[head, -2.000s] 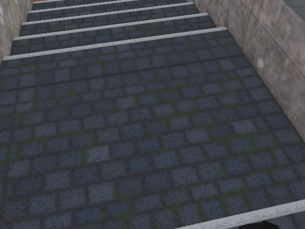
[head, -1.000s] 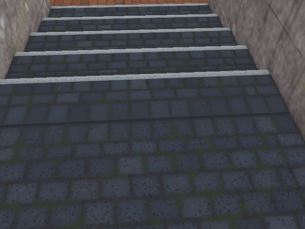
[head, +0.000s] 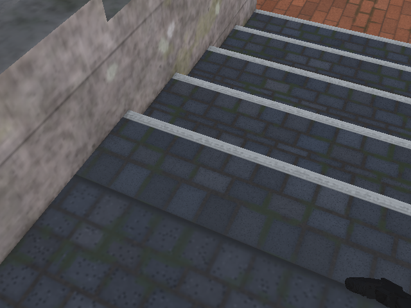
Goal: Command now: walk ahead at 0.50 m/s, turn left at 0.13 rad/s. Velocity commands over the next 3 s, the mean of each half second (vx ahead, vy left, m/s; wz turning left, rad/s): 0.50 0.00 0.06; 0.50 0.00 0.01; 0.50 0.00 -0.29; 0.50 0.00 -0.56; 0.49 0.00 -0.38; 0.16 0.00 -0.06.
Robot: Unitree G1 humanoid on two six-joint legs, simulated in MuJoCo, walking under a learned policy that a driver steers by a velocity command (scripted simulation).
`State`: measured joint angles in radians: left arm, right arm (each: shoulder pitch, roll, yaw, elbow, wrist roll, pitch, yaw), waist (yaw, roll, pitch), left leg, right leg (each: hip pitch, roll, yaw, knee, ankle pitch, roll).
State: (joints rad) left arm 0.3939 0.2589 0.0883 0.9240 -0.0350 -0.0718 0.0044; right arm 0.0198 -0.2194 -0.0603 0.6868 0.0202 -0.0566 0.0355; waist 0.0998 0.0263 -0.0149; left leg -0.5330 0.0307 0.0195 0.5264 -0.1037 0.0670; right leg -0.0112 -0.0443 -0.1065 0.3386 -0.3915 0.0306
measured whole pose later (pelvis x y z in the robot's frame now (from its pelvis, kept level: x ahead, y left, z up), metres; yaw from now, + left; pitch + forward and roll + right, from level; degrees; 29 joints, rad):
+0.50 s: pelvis +0.26 -0.01 +0.00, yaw +0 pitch +3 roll +3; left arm 0.01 0.25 0.04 0.79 -0.01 -0.08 -0.04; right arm 0.38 -0.26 -0.08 0.92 0.03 -0.06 0.00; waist -0.08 -0.04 0.00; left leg 0.03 -0.02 0.04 0.29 -0.37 -0.01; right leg -0.56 -0.05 -0.01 0.52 -0.02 -0.05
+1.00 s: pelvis +0.55 -0.04 +0.01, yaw +0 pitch +2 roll -1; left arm 0.48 0.15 0.01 1.01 0.08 -0.12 -0.08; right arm 0.02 -0.18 0.00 0.82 -0.07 -0.05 0.06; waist 0.09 0.02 0.00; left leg -0.64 0.05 0.00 0.55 0.11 0.06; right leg 0.07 0.05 -0.04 0.21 -0.32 -0.06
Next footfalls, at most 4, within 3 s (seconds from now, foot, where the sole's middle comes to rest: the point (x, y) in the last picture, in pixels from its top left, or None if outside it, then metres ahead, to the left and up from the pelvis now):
0.02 left None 0.16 0.12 -0.77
0.52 right None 0.45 -0.13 -0.77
1.08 left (216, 215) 0.79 0.09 -0.77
1.62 right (293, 164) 1.05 -0.20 -0.77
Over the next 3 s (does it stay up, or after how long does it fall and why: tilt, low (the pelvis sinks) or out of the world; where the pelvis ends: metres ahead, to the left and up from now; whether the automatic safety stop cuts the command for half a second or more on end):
stays up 1.54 -0.44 -0.23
